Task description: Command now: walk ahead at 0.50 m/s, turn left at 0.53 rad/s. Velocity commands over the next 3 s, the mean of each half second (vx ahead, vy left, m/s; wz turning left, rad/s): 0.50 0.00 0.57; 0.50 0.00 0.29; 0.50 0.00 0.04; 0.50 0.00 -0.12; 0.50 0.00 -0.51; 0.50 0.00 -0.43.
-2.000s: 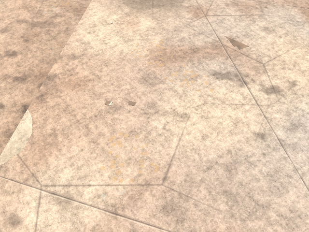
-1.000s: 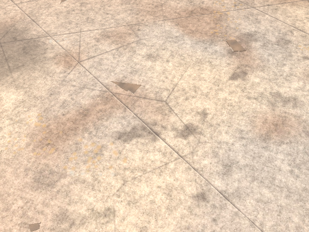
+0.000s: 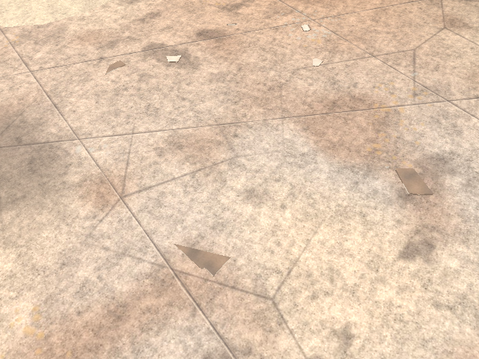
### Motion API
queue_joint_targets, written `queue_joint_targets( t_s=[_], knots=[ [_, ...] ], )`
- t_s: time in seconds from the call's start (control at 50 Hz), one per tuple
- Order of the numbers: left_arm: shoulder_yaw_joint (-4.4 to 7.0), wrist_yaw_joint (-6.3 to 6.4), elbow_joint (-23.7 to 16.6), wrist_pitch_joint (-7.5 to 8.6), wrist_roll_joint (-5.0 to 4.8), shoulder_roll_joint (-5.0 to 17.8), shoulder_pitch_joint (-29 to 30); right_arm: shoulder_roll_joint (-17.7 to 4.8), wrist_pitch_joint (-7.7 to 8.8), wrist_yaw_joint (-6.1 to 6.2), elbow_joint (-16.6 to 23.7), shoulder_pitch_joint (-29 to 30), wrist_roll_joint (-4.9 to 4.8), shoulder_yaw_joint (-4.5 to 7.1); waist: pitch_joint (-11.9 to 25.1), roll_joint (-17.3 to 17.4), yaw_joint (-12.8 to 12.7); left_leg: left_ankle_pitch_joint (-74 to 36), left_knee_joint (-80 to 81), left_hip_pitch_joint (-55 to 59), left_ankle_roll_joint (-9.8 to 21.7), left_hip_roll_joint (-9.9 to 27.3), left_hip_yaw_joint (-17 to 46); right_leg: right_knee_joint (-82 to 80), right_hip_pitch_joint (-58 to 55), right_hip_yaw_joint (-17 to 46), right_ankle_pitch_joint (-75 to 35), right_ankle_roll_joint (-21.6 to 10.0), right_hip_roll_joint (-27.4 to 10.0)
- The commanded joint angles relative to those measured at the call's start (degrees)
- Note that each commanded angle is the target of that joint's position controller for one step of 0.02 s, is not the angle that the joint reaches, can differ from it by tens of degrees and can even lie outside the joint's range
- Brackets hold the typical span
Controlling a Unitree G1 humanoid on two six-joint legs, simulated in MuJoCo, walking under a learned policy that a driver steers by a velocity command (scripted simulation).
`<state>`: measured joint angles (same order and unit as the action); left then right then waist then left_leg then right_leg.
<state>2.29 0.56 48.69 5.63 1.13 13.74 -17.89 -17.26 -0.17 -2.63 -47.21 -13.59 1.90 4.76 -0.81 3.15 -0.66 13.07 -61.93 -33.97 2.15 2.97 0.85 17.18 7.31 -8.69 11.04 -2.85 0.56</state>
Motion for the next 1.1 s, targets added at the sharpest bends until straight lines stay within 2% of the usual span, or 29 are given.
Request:
queue_joint_targets(
  t_s=[0.02,0.1,0.16,0.2,0.24,0.26,0.28,0.3,0.32,0.34,0.36,0.38,0.4,0.44,0.5,0.54,0.62,0.72,0.78,0.8,0.82,0.84,0.86,0.88,0.9,0.92,0.96,1.02,1.1],
  knots=[
    [1.33,0.0,-1.9,1.02,-0.07,5.7,-1.0,-0.2,-0.16,-0.91,4.3,2.3,0.15,-0.34,-1.6,-7.7,0.6,-5.5,2.3,-8.0,-1.1,2.2,0.9,-9.3,-3.8,8.0,-13.5,-6.0,-15.6],
    [1.68,-0.05,-0.8,0.8,0.07,6.6,-2.4,0.9,0.14,-1.78,7.0,9.9,0.07,-1.43,-3.4,-7.8,-0.8,-12.2,15.3,-4.6,-0.5,1.8,-2.5,-9.1,-3.8,1.7,-15.5,-5.1,-14.7],
    [2.16,0.24,0.5,0.28,0.1,8.1,-5.0,0.5,0.26,-2.19,9.1,14.4,0.31,-1.74,-4.6,-7.6,-2.0,-9.7,21.8,-2.5,1.6,0.9,-5.7,-7.7,-7.4,-0.9,-19.2,-4.4,-16.2],
    [2.38,0.5,1.3,-0.5,0.18,8.9,-6.1,-0.1,0.27,-2.08,9.8,15.2,0.57,-1.62,-4.4,-7.8,-2.0,-5.3,24.6,-0.4,3.5,-0.7,-7.7,-4.1,-10.7,-2.9,-27.6,-3.7,-16.7],
    [2.78,0.77,1.8,-1.39,0.23,10.8,-6.3,-1.1,0.31,-1.45,9.3,11.9,0.81,-1.06,-1.5,-9.1,-0.1,1.2,26.2,6.1,6.0,-4.7,-10.0,5.3,-13.0,-5.1,-46.2,-3.0,-16.8],
    [2.95,0.81,1.9,-2.0,0.2,11.7,-6.3,-2.0,0.67,-0.98,7.9,6.5,0.86,-0.43,1.9,-8.9,2.2,3.1,27.8,12.2,7.5,-7.2,-10.3,14.2,-12.9,-5.7,-51.1,-2.9,-16.6],
    [2.88,0.75,1.4,-2.48,0.01,11.8,-5.6,-3.5,1.29,-0.21,4.9,-2.9,1.26,0.59,7.4,-6.5,6.5,0.7,32.4,24.7,9.3,-8.8,-9.2,27.5,-7.7,-7.0,-45.5,-1.5,-15.5],
    [2.0,0.42,-1.1,-2.35,-0.42,8.7,-6.4,-9.5,1.4,0.81,3.3,-10.3,1.79,2.51,14.1,0.7,8.8,9.8,35.0,41.9,13.4,2.6,7.3,45.8,9.0,-7.2,-24.2,1.0,-12.8],
    [1.67,-0.48,-5.3,-1.74,-0.23,5.6,-4.6,-15.0,0.92,1.19,4.7,-7.6,-0.11,3.73,17.6,11.4,5.4,6.6,43.0,52.6,20.3,16.4,38.9,63.8,30.4,-0.6,19.7,4.3,-0.5],
    [2.17,-0.7,-7.0,-1.23,0.34,9.2,2.3,-14.1,0.25,1.58,4.9,-9.0,-0.99,3.6,14.9,1.8,8.3,-0.9,45.6,51.1,20.2,16.2,37.1,65.7,36.4,9.1,16.3,3.9,-2.3],
    [1.56,-0.88,-7.4,-0.6,-0.47,7.5,3.7,-11.3,0.34,2.14,3.9,-6.7,-1.2,2.86,7.8,-0.6,6.2,-7.0,45.2,44.5,19.2,15.1,28.5,63.0,37.3,9.7,11.1,3.4,-5.1],
    [1.35,-0.74,-6.3,-0.29,-0.45,6.9,2.2,-8.0,0.72,2.35,3.7,-4.3,-1.38,1.93,3.0,-3.4,3.2,-14.1,45.9,36.1,16.5,11.9,22.7,56.3,33.5,9.8,8.4,3.1,-7.2],
    [1.43,-0.71,-6.3,-0.95,0.54,6.9,1.8,-6.4,1.2,2.56,3.8,-2.2,-1.61,1.35,1.3,-3.3,1.0,-17.9,46.5,31.0,14.9,8.8,19.0,52.5,30.0,10.3,8.2,3.5,-8.1],
    [1.38,-1.02,-5.5,-2.99,1.84,6.5,-0.7,-5.1,2.25,2.38,4.4,-0.6,-1.83,0.74,2.2,-2.4,-1.1,-22.2,47.8,26.3,14.5,6.0,15.6,49.4,25.1,10.0,7.9,4.5,-8.0],
    [1.15,-1.44,-7.0,-4.29,1.74,5.4,2.7,-6.9,3.19,2.03,3.6,-3.5,-1.85,1.18,1.1,-2.0,-0.7,-20.1,49.8,24.1,14.3,4.0,14.4,43.4,26.9,8.9,3.4,5.7,-7.4],
    [1.06,-1.5,-8.8,-4.39,1.64,5.5,8.2,-7.0,3.21,2.05,3.0,-6.1,-1.81,1.21,-0.9,-1.2,1.0,-17.4,50.9,24.8,13.5,3.4,15.3,38.0,30.4,8.9,-1.1,6.4,-7.3],
    [0.49,-2.02,-10.6,-3.93,1.3,4.8,15.0,-6.1,3.59,2.25,1.5,-10.7,-1.87,0.82,-1.4,0.0,4.1,-20.9,50.3,30.2,11.1,3.2,14.2,27.1,31.9,8.5,-9.6,5.6,-6.1],
    [0.0,-2.58,-12.9,-2.92,0.73,4.9,21.4,-6.5,3.85,3.09,-0.3,-14.7,-1.11,0.36,-2.5,0.4,6.3,-28.4,47.6,36.6,10.0,5.6,14.8,18.6,29.9,7.4,-10.1,2.9,-3.6],
    [0.66,-2.15,-11.6,-2.37,0.58,6.6,15.6,-7.9,4.09,3.58,-0.4,-12.1,-0.86,0.4,-1.8,1.4,2.5,-39.7,43.0,36.3,7.6,6.3,14.0,13.8,18.8,6.7,-4.1,-0.1,-0.7],
    [1.27,-1.56,-9.7,-2.1,0.5,7.7,9.8,-8.4,4.17,3.49,-0.6,-11.5,-0.73,0.44,1.1,1.1,0.0,-47.0,36.5,36.0,6.8,5.1,12.8,12.2,11.3,5.8,-2.0,-1.2,1.3],
    [1.9,-0.83,-7.3,-1.54,0.76,8.9,1.5,-8.0,4.29,3.23,-0.8,-10.8,-0.84,0.22,5.7,-1.0,-4.2,-45.7,25.8,32.7,5.7,2.4,10.1,9.2,0.1,6.6,-3.7,-2.8,0.3],
    [2.78,0.12,-6.4,-1.15,1.98,12.9,-8.0,-4.6,4.61,3.02,0.9,-11.2,-1.09,-0.8,13.5,-6.4,-7.4,-28.4,9.4,23.4,4.6,-0.8,7.9,8.4,-13.5,20.5,3.6,-5.9,-12.3],
    [4.22,-0.19,-5.2,-1.64,2.21,18.1,-9.0,-0.9,4.42,2.81,1.0,-19.0,-2.87,-1.27,17.8,-20.5,-3.2,14.6,-7.8,5.7,2.3,-11.8,3.2,1.5,-23.8,48.1,5.7,-13.8,-25.4],
    [3.21,-0.84,-5.5,-2.25,0.31,12.6,-4.9,-5.3,4.07,3.19,0.0,-15.4,-0.64,-0.75,11.1,-10.1,-2.3,14.2,-11.6,0.3,3.1,-8.2,7.4,-1.4,-17.7,50.2,10.4,-12.7,-23.1],
    [2.34,-1.06,-6.2,-2.25,-0.2,9.0,0.1,-5.2,4.07,2.73,0.7,-11.0,-0.61,-0.66,4.1,-5.9,-1.0,9.1,-10.4,-0.1,3.1,-5.8,7.1,-1.9,-10.1,40.1,9.1,-11.7,-21.0],
    [1.76,-1.24,-6.0,-2.0,0.19,6.8,2.4,-4.2,4.1,2.36,1.2,-8.4,-0.62,-1.08,1.3,-3.9,-0.3,6.3,-7.8,0.9,2.9,-3.9,6.3,-3.4,-5.3,33.7,3.2,-10.4,-18.1],
    [1.15,-1.01,-4.4,-1.32,-0.02,5.5,2.5,-3.1,3.06,1.62,1.1,-8.2,0.2,-1.38,0.0,-7.3,1.6,4.8,-3.6,4.0,1.8,-1.7,4.5,-5.5,-0.4,25.0,-5.0,-8.2,-13.7],
    [1.37,-1.36,-2.0,0.0,-0.72,6.4,-0.8,-1.9,2.15,0.93,1.1,-7.1,0.61,-1.78,0.2,-7.8,2.1,2.7,-0.8,3.0,0.4,-0.6,2.2,-7.5,0.0,20.5,-12.7,-9.1,-12.6],
    [1.38,-1.42,0.3,-0.06,-0.89,6.5,-3.9,-0.9,2.09,0.49,4.0,3.2,0.44,-2.58,-2.7,-7.1,0.3,-4.8,9.2,-3.2,-1.6,2.1,-0.9,-10.7,-1.5,15.8,-14.5,-9.2,-10.7]
  ],
)
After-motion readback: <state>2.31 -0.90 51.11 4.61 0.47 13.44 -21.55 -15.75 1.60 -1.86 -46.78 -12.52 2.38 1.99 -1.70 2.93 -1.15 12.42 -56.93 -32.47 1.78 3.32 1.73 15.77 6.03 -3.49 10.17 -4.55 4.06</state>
